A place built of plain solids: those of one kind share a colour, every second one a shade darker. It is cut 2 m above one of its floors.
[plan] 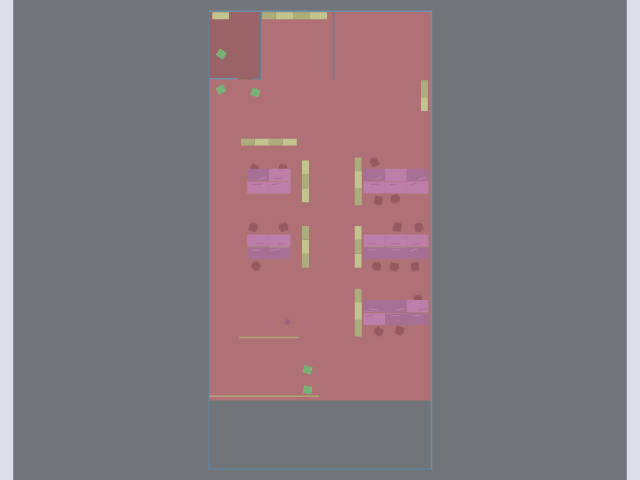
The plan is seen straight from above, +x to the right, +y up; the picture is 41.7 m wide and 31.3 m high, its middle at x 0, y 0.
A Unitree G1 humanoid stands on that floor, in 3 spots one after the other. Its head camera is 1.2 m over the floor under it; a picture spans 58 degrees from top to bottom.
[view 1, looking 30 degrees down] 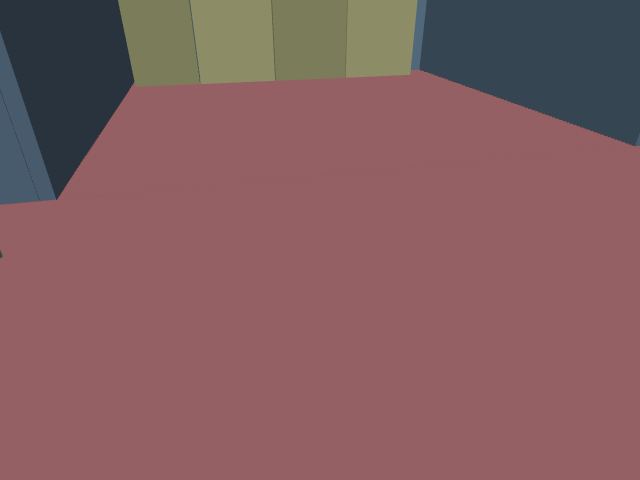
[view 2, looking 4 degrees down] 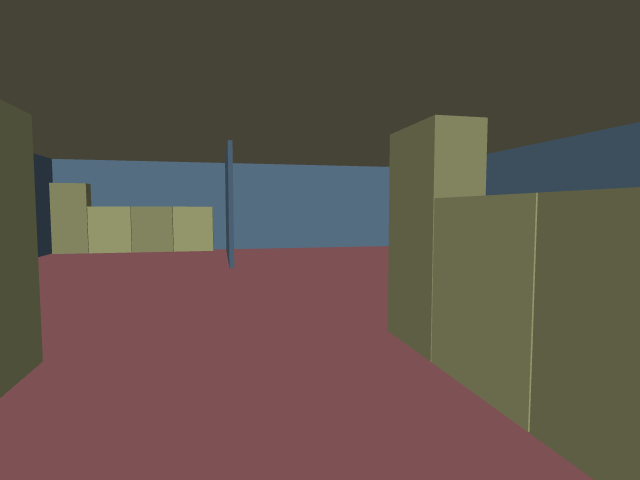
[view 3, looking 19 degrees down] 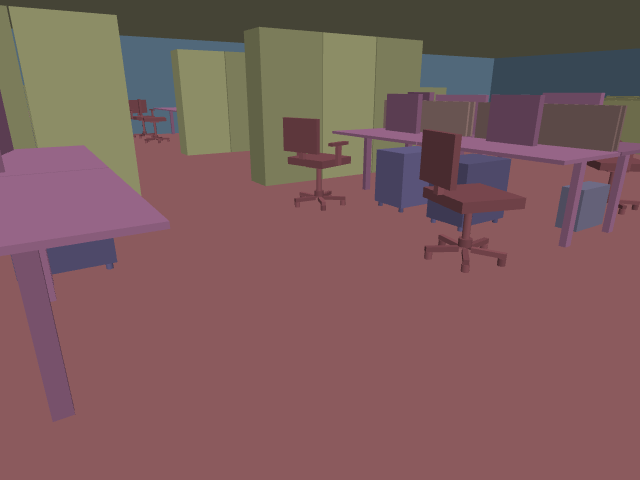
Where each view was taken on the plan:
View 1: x -2.78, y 7.51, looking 76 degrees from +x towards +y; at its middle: floor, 2.40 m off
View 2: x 0.66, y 1.43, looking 77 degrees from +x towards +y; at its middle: wall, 13.82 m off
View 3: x -6.33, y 3.39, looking -33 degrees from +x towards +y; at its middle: floor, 3.69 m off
